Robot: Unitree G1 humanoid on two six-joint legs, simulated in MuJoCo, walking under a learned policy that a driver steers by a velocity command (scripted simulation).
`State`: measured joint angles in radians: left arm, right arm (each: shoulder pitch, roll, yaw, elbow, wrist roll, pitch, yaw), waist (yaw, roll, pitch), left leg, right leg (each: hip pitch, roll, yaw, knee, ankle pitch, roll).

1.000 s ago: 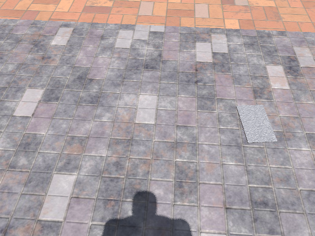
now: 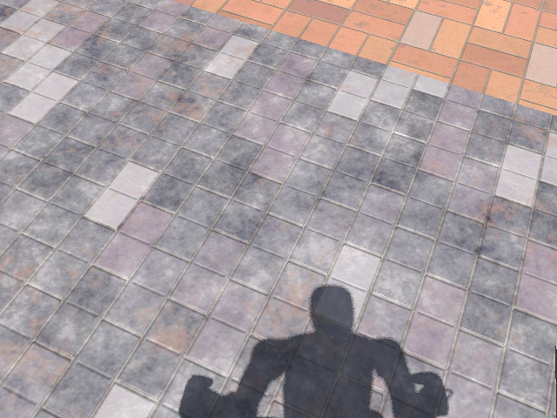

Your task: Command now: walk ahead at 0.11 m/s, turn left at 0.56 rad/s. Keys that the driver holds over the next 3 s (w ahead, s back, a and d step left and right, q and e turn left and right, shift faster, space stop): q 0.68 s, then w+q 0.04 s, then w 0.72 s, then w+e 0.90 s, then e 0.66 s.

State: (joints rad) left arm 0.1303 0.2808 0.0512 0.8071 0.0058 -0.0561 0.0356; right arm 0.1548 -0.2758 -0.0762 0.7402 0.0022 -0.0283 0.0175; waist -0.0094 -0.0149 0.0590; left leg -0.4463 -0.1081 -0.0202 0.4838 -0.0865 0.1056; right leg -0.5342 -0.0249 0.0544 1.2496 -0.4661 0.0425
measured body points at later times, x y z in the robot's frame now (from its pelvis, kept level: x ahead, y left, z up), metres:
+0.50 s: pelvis +0.06 -0.06 +0.01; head +0.10 -0.07 +0.46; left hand +0.12 +0.25 -0.07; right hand +0.30 -0.29 -0.09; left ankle +0.02 +0.06 -0.65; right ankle +0.11 -0.17 -0.73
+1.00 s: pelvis +0.08 +0.01 +0.02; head +0.07 +0.05 +0.47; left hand +0.05 +0.32 -0.10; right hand +0.28 -0.18 -0.08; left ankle -0.02 +0.06 -0.73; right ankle +0.21 -0.10 -0.65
